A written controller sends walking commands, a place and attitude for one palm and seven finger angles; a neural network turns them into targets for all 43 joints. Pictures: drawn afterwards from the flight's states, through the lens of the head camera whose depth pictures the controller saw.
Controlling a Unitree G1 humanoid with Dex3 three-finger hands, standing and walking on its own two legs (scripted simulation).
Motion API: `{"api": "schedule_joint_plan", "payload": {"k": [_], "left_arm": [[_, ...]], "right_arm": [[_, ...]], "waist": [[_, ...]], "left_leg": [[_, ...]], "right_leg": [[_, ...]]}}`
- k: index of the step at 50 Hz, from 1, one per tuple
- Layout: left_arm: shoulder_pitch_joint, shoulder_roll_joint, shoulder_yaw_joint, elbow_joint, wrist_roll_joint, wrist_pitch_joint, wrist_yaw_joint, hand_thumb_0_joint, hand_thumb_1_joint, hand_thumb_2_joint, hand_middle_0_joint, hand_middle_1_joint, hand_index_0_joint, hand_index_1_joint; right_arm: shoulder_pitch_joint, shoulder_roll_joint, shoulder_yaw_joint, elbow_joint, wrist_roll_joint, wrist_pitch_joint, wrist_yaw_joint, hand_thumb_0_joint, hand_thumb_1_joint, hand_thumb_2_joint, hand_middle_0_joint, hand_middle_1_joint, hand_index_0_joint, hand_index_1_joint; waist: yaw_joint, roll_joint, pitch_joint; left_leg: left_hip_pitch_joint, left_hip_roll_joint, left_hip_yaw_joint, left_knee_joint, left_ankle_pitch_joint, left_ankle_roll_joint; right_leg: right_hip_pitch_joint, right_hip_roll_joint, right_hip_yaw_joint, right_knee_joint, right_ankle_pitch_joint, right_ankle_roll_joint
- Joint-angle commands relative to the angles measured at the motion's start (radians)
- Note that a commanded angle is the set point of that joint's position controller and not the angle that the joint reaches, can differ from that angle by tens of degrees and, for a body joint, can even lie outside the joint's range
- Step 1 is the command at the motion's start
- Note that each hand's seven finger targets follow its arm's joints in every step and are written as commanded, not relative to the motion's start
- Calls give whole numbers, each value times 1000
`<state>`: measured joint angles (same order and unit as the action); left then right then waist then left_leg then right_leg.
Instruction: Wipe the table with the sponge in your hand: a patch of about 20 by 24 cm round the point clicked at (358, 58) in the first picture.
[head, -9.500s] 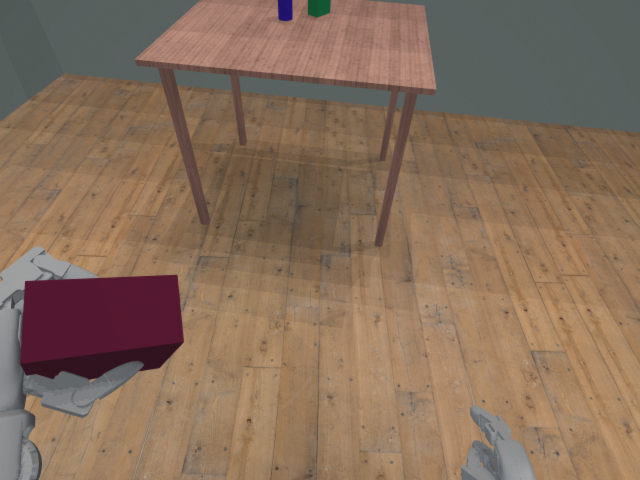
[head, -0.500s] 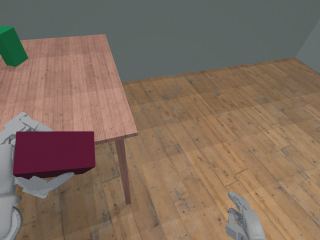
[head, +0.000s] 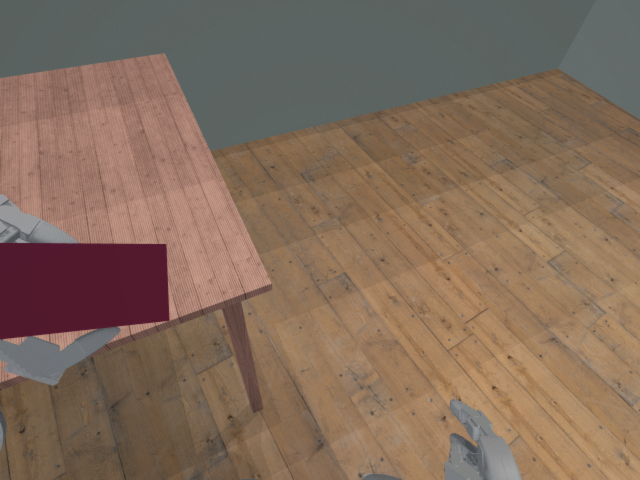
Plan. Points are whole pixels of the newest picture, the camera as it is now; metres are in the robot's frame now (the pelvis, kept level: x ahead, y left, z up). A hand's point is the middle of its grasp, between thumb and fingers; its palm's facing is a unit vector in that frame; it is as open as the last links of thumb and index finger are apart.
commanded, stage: shuffle to correct the standing spot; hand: left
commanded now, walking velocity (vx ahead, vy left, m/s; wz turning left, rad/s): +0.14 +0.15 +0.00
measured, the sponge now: (102, 291) +0.24 +0.21 +0.17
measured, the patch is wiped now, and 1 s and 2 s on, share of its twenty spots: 0.00 0.00 0.00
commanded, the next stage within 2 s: come to a stop and stand still in 0.26 s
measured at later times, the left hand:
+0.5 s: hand out of the picture +0.27 +0.33 +0.20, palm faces +0.44 -0.79 -0.43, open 10.2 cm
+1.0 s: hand out of the picture +0.28 +0.36 +0.22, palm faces +0.46 -0.76 -0.46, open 10.2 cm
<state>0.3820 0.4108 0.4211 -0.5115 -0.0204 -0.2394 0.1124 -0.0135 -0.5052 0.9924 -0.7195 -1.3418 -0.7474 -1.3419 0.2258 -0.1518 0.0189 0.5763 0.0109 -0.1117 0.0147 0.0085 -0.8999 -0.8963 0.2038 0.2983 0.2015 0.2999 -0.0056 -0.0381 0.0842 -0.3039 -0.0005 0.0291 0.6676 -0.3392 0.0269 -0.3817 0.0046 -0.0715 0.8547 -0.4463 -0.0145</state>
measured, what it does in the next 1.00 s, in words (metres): steps on the spot: right foot, then left foot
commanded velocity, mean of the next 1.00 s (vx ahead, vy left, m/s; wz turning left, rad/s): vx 0.00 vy -0.01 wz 0.00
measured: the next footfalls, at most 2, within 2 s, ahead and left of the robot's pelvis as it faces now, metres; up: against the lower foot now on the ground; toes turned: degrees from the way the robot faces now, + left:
right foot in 0.04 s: +0.07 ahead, -0.09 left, +0.00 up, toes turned -5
left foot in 0.32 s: +0.13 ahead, +0.21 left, +0.00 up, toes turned +4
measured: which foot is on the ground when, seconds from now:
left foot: down 0.00-0.04, up 0.06-0.30, down 0.32-1.00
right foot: up 0.00-0.02, down 0.04-0.34, up 0.36-0.48, down 0.50-1.00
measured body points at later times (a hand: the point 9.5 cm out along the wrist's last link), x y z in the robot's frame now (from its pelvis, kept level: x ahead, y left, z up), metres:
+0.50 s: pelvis +0.05 +0.08 +0.00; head +0.08 +0.09 +0.45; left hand +0.24 +0.37 +0.22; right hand +0.25 -0.13 -0.07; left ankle +0.09 +0.21 -0.72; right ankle +0.05 -0.02 -0.72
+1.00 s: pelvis +0.05 +0.09 +0.02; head +0.08 +0.11 +0.47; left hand +0.25 +0.40 +0.24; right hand +0.24 -0.13 -0.05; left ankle +0.09 +0.21 -0.72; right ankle +0.06 -0.01 -0.72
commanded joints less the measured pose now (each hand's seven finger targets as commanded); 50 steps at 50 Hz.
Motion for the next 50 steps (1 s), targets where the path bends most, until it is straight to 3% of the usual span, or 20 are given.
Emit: {"api": "schedule_joint_plan", "payload": {"k": [1, 2, 3, 5, 9, 12, 14, 16, 17, 19, 22, 25, 27, 29, 35, 45, 46, 47, 48, 50], "left_arm": [[84, 173, 113, -179, -6, -58, 17, 0, 100, 1300, -1200, -1600, -1200, -1600], [97, 196, 137, -147, -11, -49, 20, 0, 100, 1300, -1200, -1600, -1200, -1600], [79, 184, 150, -140, -33, -48, 23, 0, 100, 1300, -1200, -1600, -1200, -1600], [69, 178, 154, -102, -33, -37, 11, 0, 100, 1300, -1200, -1600, -1200, -1600], [66, 144, 116, -108, -16, -64, 15, 0, 100, 1300, -1200, -1600, -1200, -1600], [-16, 135, 71, -169, -8, -61, 27, 0, 100, 1300, -1200, -1600, -1200, -1600], [-72, 142, 52, -235, -4, -57, 31, 0, 100, 1300, -1200, -1600, -1200, -1600], [-100, 145, 43, -320, -2, -69, 33, 0, 100, 1300, -1200, -1600, -1200, -1600], [-105, 156, 54, -329, 2, -79, 35, 0, 100, 1300, -1200, -1600, -1200, -1600], [-66, 193, 96, -285, 6, -72, 39, 0, 100, 1300, -1200, -1600, -1200, -1600], [-28, 165, 107, -276, -7, -60, 43, 0, 100, 1300, -1200, -1600, -1200, -1600], [80, 160, 117, -190, -10, -39, 43, 0, 100, 1300, -1200, -1600, -1200, -1600], [45, 151, 105, -168, -18, -27, 35, 0, 100, 1300, -1200, -1600, -1200, -1600], [44, 95, 49, -124, -33, 0, 28, 0, 100, 1300, -1200, -1600, -1200, -1600], [-128, 119, 12, -147, -25, 29, 24, 0, 100, 1300, -1200, -1600, -1200, -1600], [27, 132, 35, -247, -27, 26, 45, 0, 100, 1300, -1200, -1600, -1200, -1600], [-1042, 922, 603, -484, 135, -92, 21, 0, 100, 1300, -1200, -1600, -1200, -1600], [-464, 299, 200, 154, 25, -42, -27, 0, 100, 1300, -1200, -1600, -1200, -1600], [-133, 246, 174, 134, -16, -37, -21, 0, 100, 1300, -1200, -1600, -1200, -1600], [5, 63, 27, 107, -57, -30, -42, 0, 100, 1300, -1200, -1600, -1200, -1600]], "right_arm": [[-89, -158, -50, -155, 9, -47, -9, 0, -900, -900, 200, 300, 200, 300], [-94, -151, -59, -163, 3, -35, -8, 0, -900, -900, 200, 300, 200, 300], [-86, -181, -66, -151, -9, -27, -8, 0, -900, -900, 200, 300, 200, 300], [-72, -196, -76, -126, -2, -19, -6, 0, -900, -900, 200, 300, 200, 300], [-91, -151, -51, -118, -8, -1, -20, 0, -900, -900, 200, 300, 200, 300], [-104, -135, -55, -112, -18, -32, -39, 0, -900, -900, 200, 300, 200, 300], [-93, -148, -72, -120, -16, -54, -51, 0, -900, -900, 200, 300, 200, 300], [-83, -192, -94, -140, -8, -68, -61, 0, -900, -900, 200, 300, 200, 300], [-80, -198, -97, -151, -4, -74, -56, 0, -900, -900, 200, 300, 200, 300], [-80, -181, -92, -140, -12, -76, -51, 0, -900, -900, 200, 300, 200, 300], [-81, -166, -80, -128, 2, -80, -37, 0, -900, -900, 200, 300, 200, 300], [-88, -154, -56, -130, 0, -70, -37, 0, -900, -900, 200, 300, 200, 300], [-89, -148, -42, -132, -14, -69, -38, 0, -900, -900, 200, 300, 200, 300], [-77, -153, -53, -124, -7, -56, -39, 0, -900, -900, 200, 300, 200, 300], [-126, -152, -28, -133, -10, -43, -79, 0, -900, -900, 200, 300, 200, 300], [-119, -159, -39, -148, -14, -52, -81, 0, -900, -900, 200, 300, 200, 300], [10, -196, -64, -127, -62, -92, -70, 0, -900, -900, 200, 300, 200, 300], [-69, -89, -27, -56, -28, -81, -71, 0, -900, -900, 200, 300, 200, 300], [-66, -149, -69, -125, -14, -84, -69, 0, -900, -900, 200, 300, 200, 300], [-49, -175, -85, -147, 10, -85, -51, 0, -900, -900, 200, 300, 200, 300]], "waist": [[33, 16, -247], [31, -229, -234], [26, -169, -194], [17, -101, -132], [4, -107, -119], [18, -99, -174], [14, -6, -201], [7, 246, -238], [12, 345, -252], [12, 324, -228], [13, 236, -247], [16, 126, -242], [10, 43, -199], [1, -70, -174], [20, 138, -197], [28, 183, -276], [40, 35, -2], [13, 17, -205], [65, 77, -169], [44, 198, -293]], "left_leg": [[-231, 76, -51, 78, 153, 54], [-400, -27, 27, 367, -62, 6], [-440, 2, -63, 538, -119, -24], [-440, 55, -122, 568, -98, -38], [-249, 104, -63, 251, 18, -30], [27, 15, 94, -48, 128, -17], [127, -21, 120, -164, 195, -20], [245, 138, -129, -223, 286, 64], [272, 250, -282, -273, 368, 138], [234, 265, -305, -272, 476, 186], [140, 226, -186, -213, 519, 112], [-1, 145, -71, -167, 313, 13], [-29, 64, -22, -158, 144, -40], [70, 41, -18, -98, 220, -54], [106, 130, -95, -304, 383, -28], [84, 72, -57, -308, 271, -40], [-53, 120, -15, -143, 297, 1], [90, 33, -24, -194, 308, -3], [109, 65, -12, -172, 310, -23], [140, 68, -23, -222, 340, -9]], "right_leg": [[472, -130, 145, -444, 205, -44], [503, -369, 540, -551, 216, -151], [414, -464, 603, -597, 191, -207], [290, -421, 534, -587, 101, -212], [179, -296, 188, -484, 496, -130], [153, -226, 91, -434, 409, -78], [173, -188, 83, -332, 363, -48], [36, -87, 24, -73, 229, 14], [-66, -23, -5, 91, -53, 31], [-97, -35, 13, 123, -155, 20], [83, -20, 20, -139, 32, 15], [284, -25, 68, -422, 328, 4], [229, -93, 201, -477, 407, -36], [123, -118, 228, -500, 425, -66], [177, 1, 75, -422, 363, 21], [288, -17, 84, -502, 363, 5], [35, -106, 179, -615, 404, 56], [97, -135, 175, -536, 419, -52], [123, -106, 230, -560, 500, -10], [240, -98, 167, -453, 452, -18]]}}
